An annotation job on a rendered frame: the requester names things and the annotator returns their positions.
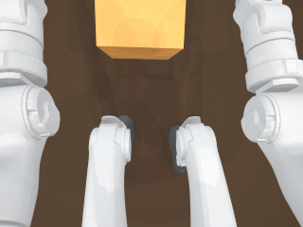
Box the left robot upper arm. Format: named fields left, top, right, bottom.
left=0, top=84, right=61, bottom=227

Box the robot left forearm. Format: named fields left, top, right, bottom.
left=0, top=0, right=48, bottom=88

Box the right robot thigh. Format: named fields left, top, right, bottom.
left=176, top=122, right=237, bottom=227

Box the robot thigh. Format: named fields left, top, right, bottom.
left=81, top=123, right=132, bottom=227
left=176, top=122, right=237, bottom=227

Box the left robot thigh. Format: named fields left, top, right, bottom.
left=81, top=123, right=132, bottom=227

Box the right robot upper arm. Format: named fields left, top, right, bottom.
left=241, top=92, right=303, bottom=227

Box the robot right forearm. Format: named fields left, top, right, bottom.
left=233, top=0, right=303, bottom=95

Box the carton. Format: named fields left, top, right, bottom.
left=95, top=0, right=187, bottom=60

